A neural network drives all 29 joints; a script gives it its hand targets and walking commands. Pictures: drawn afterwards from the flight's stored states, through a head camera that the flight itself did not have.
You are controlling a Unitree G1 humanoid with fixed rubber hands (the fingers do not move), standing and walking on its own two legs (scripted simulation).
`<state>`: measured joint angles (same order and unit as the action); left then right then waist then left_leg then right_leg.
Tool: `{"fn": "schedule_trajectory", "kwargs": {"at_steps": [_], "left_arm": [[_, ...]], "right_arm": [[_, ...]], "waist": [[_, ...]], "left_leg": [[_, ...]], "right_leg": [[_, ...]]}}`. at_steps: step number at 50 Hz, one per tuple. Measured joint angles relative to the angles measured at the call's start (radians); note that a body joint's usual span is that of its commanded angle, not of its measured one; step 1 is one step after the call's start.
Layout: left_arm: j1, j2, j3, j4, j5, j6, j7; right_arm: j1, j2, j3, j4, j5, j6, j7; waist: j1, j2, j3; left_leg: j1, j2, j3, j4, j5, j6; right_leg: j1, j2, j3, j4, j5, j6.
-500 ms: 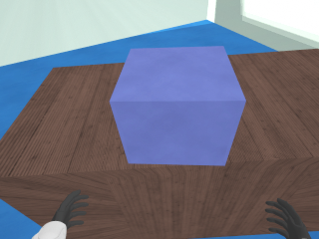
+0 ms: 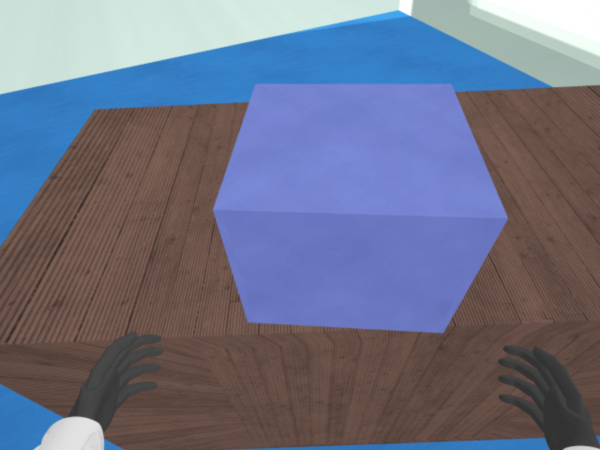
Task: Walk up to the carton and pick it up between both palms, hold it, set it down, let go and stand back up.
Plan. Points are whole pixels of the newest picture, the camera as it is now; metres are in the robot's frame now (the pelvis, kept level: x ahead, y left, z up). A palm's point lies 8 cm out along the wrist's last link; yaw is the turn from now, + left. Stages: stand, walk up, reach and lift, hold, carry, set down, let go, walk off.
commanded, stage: reach and lift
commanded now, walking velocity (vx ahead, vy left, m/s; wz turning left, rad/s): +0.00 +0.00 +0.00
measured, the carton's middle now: (347, 205) +0.43 -0.02 +0.10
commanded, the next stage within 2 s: none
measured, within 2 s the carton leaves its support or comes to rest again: neither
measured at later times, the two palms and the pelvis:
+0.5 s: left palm (89, 377) +0.17 +0.25 +0.11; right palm (568, 390) +0.18 -0.21 +0.11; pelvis +0.00 -0.01 +0.00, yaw +0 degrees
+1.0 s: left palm (109, 263) +0.28 +0.25 +0.16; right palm (582, 314) +0.25 -0.24 +0.14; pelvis +0.00 -0.01 +0.00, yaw -1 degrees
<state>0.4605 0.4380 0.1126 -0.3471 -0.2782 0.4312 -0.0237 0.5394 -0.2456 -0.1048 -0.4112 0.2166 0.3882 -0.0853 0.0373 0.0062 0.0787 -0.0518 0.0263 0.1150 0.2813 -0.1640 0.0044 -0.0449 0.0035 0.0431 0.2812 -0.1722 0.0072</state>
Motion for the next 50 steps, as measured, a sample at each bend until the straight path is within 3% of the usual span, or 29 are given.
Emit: {"fn": "schedule_trajectory", "kwargs": {"at_steps": [9, 22, 37, 50], "left_arm": [[0.019, 0.012, 0.033, -0.083, -0.014, -0.03, -0.027], [-0.024, 0.051, 0.028, -0.186, -0.054, -0.026, -0.038], [-0.368, 0.125, 0.049, 0.01, -0.125, 0.159, -0.075], [-0.536, 0.108, 0.12, 0.08, -0.081, 0.256, -0.091]], "right_arm": [[0.037, -0.041, -0.011, -0.088, 0.056, -0.014, -0.009], [0.031, -0.03, 0.003, -0.219, 0.111, 0.015, -0.034], [-0.305, -0.041, -0.044, -0.11, 0.159, 0.225, -0.107], [-0.457, -0.129, -0.024, -0.042, 0.234, 0.239, -0.117]], "waist": [[0.0, 0.004, -0.008], [0.042, -0.02, -0.016], [0.001, 0.004, -0.07], [-0.035, -0.01, -0.058]], "left_leg": [[0.027, -0.001, 0.004, -0.011, -0.011, 0.004], [0.01, 0.009, -0.013, -0.013, 0.008, -0.008], [-0.027, 0.005, -0.025, -0.014, 0.028, -0.012], [-0.026, 0.01, -0.015, -0.012, 0.011, -0.015]], "right_leg": [[0.036, 0.0, 0.009, -0.038, 0.007, 0.005], [0.019, 0.013, 0.002, -0.034, 0.019, -0.01], [-0.038, 0.013, 0.003, 0.01, 0.014, -0.015], [-0.041, 0.021, 0.02, 0.009, 0.005, -0.016]]}}
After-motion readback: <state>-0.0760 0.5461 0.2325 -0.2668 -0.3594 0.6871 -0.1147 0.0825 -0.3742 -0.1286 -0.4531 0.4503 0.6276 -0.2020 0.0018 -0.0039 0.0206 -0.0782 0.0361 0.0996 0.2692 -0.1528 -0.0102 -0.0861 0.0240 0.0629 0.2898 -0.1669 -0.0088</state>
